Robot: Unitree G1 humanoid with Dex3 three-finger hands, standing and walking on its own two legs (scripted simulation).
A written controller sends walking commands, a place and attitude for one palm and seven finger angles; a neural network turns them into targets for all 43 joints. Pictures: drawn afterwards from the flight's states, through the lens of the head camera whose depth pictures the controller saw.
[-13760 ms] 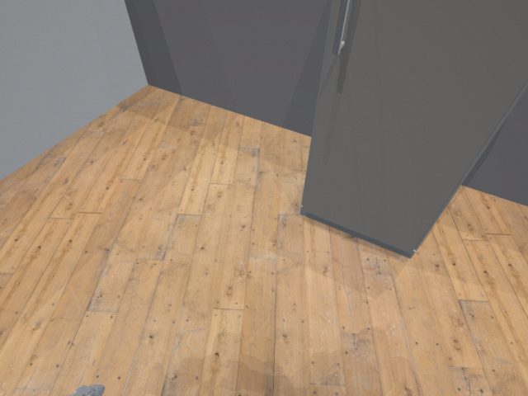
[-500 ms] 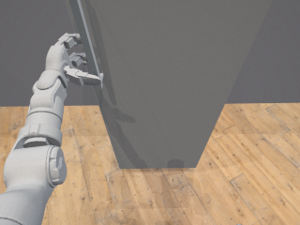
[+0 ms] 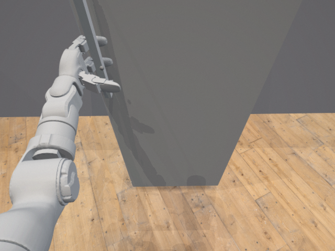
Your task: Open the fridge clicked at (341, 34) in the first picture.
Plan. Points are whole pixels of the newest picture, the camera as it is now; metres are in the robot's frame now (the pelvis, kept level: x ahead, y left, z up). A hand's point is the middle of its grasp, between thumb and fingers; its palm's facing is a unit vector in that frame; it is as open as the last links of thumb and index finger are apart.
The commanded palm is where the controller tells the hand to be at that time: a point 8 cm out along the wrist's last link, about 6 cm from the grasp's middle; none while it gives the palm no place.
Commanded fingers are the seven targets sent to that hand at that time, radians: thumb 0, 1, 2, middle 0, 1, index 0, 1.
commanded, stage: slide the fingers in behind the handle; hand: left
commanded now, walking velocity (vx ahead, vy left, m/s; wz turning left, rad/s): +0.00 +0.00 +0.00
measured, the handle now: (94, 37) +0.53 +0.16 +0.25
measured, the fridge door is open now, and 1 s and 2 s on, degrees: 0 0 0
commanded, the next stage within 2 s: grip the handle and tug to test in 0.80 s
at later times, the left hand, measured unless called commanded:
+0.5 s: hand (107, 67) +0.47 +0.13 +0.20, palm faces +0.00 -1.00 +0.00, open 14.0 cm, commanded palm +0.45 +0.19 +0.20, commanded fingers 0.00 -0.50 0.30 -0.30 -1.20 -0.30 -1.20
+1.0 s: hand (106, 68) +0.47 +0.14 +0.20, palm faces +0.00 -1.00 +0.01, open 13.9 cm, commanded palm +0.45 +0.19 +0.20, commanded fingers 0.00 -0.22 0.42 -0.33 -1.24 -0.33 -1.24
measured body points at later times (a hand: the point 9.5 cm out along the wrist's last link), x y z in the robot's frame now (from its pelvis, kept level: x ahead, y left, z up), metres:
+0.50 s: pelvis +0.00 +0.00 +0.00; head +0.02 -0.01 +0.45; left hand +0.47 +0.19 +0.20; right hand +0.08 -0.26 -0.11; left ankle -0.01 +0.13 -0.74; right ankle +0.01 -0.14 -0.74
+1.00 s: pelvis +0.00 +0.00 +0.00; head +0.02 -0.01 +0.45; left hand +0.46 +0.19 +0.21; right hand +0.08 -0.26 -0.12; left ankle -0.01 +0.13 -0.74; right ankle +0.01 -0.14 -0.74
